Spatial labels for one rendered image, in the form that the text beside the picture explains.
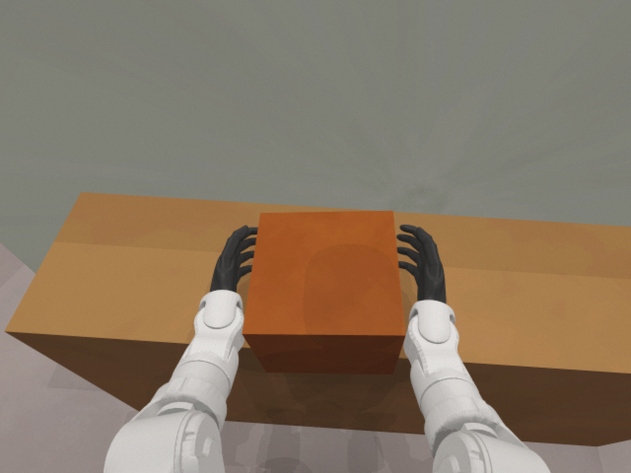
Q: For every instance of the robot left upper arm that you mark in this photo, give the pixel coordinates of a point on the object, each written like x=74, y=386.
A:
x=183, y=442

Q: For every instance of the pedestal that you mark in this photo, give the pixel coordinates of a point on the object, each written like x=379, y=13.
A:
x=542, y=309

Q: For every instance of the robot right hand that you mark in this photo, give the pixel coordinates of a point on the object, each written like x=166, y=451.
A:
x=429, y=272

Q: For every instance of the left robot forearm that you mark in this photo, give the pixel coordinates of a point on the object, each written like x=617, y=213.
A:
x=204, y=376

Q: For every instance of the robot left hand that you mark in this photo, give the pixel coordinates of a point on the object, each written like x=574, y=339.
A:
x=227, y=271

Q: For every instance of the carton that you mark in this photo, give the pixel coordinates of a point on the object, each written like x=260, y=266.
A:
x=324, y=293

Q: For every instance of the right robot forearm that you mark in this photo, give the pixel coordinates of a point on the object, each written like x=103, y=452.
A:
x=446, y=394

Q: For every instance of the robot right upper arm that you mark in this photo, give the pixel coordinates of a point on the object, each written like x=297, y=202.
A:
x=467, y=451

